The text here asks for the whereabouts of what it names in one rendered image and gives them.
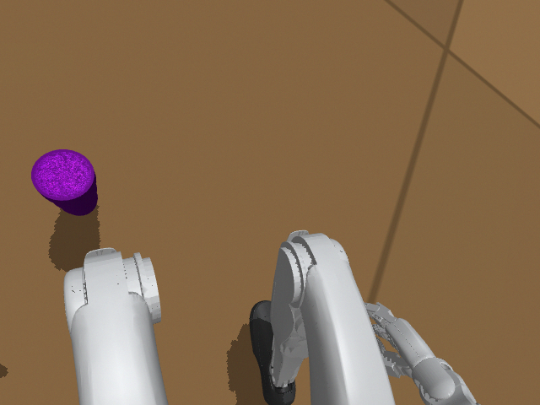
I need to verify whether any right robot arm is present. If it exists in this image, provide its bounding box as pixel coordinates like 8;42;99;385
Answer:
412;358;481;405

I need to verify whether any right robot hand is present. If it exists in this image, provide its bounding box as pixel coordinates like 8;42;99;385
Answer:
364;302;436;378

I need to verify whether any right robot foot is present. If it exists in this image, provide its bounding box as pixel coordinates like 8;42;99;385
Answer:
250;300;295;405

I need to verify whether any cup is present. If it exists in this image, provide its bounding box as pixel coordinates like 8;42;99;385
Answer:
31;149;98;216

